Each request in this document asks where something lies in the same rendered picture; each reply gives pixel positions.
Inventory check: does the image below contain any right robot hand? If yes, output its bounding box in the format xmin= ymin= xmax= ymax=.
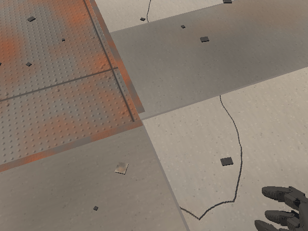
xmin=254 ymin=186 xmax=308 ymax=231

